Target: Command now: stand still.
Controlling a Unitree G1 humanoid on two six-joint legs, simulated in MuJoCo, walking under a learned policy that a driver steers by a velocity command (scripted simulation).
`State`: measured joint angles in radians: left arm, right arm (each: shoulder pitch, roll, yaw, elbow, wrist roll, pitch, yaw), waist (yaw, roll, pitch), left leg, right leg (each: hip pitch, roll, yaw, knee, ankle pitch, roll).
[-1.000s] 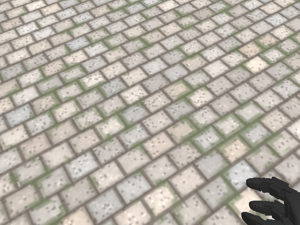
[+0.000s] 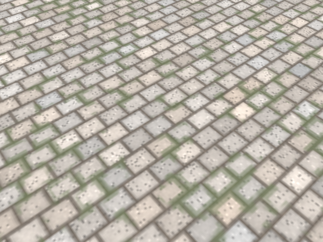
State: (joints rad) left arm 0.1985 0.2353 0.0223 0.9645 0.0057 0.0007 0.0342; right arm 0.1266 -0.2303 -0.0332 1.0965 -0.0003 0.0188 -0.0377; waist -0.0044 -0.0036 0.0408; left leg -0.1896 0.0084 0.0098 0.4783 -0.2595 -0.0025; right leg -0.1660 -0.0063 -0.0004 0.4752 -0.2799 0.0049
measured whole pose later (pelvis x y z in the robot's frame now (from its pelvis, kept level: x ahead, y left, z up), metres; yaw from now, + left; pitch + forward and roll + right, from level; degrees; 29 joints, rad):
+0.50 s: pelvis +0.08 -0.02 +0.00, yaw +0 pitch +2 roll +0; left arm 0.45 0.21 0.04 1.02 0.00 -0.11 -0.01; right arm 0.14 -0.24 -0.04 0.98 0.04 -0.12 0.03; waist 0.05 0.03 -0.03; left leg -0.59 0.06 0.00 1.15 -0.26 0.08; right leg -0.09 0.00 -0.06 0.39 -0.35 -0.03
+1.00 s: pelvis +0.45 +0.06 +0.00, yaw -6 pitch -1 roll +3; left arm 0.25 0.25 0.07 0.86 -0.06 -0.07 0.01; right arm 0.32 -0.25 -0.07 1.03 -0.01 -0.12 0.04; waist -0.04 -0.04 0.02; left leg -0.18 -0.03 0.17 0.46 -0.26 0.05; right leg -0.63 -0.14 0.06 1.32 -0.21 -0.11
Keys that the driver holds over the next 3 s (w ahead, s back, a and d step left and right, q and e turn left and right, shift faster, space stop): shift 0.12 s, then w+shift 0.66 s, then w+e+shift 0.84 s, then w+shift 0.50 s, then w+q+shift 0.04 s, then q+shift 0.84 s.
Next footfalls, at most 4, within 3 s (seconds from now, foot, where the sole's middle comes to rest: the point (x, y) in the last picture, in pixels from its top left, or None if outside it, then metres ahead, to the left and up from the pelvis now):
0.78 left None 0.50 0.15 -0.78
1.30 right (183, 162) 0.90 -0.08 -0.78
1.72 left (185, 101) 1.33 -0.11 -0.78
2.20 right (270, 91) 1.41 -0.63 -0.78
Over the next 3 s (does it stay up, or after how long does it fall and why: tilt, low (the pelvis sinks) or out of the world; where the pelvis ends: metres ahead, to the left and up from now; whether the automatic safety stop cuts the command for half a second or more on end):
stays up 1.60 -0.66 0.00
